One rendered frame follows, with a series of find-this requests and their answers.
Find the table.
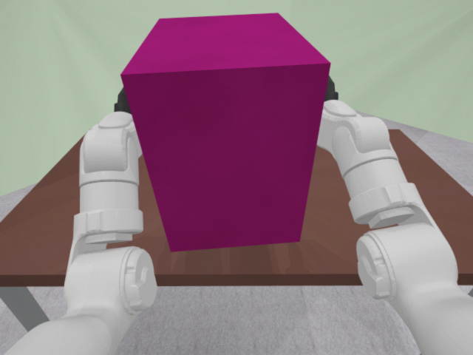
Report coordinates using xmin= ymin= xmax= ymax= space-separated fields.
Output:
xmin=0 ymin=129 xmax=473 ymax=355

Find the left robot forearm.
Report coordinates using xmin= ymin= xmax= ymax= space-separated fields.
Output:
xmin=64 ymin=112 xmax=143 ymax=306

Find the left robot hand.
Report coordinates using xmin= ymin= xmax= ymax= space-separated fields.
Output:
xmin=114 ymin=87 xmax=131 ymax=114

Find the right robot forearm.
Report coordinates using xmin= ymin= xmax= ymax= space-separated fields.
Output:
xmin=316 ymin=100 xmax=458 ymax=279

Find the left robot upper arm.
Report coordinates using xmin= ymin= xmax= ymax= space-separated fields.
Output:
xmin=4 ymin=246 xmax=157 ymax=355

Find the right robot upper arm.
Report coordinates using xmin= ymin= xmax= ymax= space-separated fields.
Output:
xmin=356 ymin=221 xmax=473 ymax=355

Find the carton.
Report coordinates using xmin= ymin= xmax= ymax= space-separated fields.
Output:
xmin=120 ymin=13 xmax=331 ymax=252

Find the right robot hand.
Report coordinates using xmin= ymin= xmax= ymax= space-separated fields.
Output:
xmin=324 ymin=76 xmax=338 ymax=101

